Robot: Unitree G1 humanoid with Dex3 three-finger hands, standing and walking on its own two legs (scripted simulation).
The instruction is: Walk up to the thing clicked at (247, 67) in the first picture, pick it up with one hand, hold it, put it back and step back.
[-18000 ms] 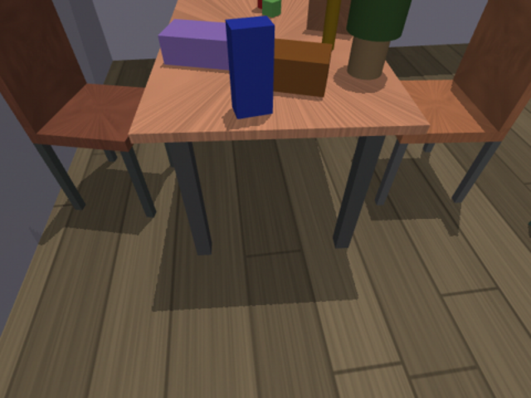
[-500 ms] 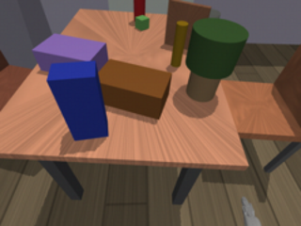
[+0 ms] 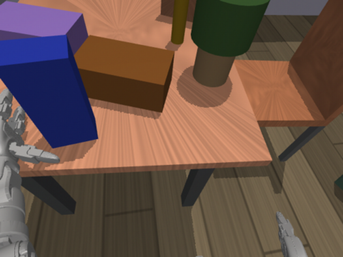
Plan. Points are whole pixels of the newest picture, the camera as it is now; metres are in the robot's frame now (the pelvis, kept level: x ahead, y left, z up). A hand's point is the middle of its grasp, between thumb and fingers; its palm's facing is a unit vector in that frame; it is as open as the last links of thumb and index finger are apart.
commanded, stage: close in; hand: left
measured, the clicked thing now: (58, 100) +0.44 +0.22 +0.12
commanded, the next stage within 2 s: rest palm in 0.34 s
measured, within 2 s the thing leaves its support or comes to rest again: neither
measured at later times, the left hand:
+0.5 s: hand (51, 128) +0.40 +0.24 +0.08, palm faces +0.24 -0.97 +0.01, open 17.5 cm
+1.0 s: hand (47, 113) +0.43 +0.25 +0.10, palm faces +0.27 -0.96 +0.00, open 17.2 cm
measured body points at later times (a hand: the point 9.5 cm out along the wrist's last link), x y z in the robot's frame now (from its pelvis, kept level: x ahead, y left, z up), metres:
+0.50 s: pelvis +0.00 -0.01 +0.00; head +0.06 +0.00 +0.44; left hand +0.38 +0.29 +0.09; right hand +0.15 -0.26 -0.05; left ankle +0.00 +0.12 -0.69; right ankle +0.01 -0.15 -0.69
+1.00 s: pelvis -0.01 -0.01 +0.00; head +0.05 +0.01 +0.44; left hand +0.41 +0.30 +0.10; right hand +0.15 -0.26 -0.04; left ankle +0.00 +0.12 -0.69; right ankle +0.01 -0.15 -0.69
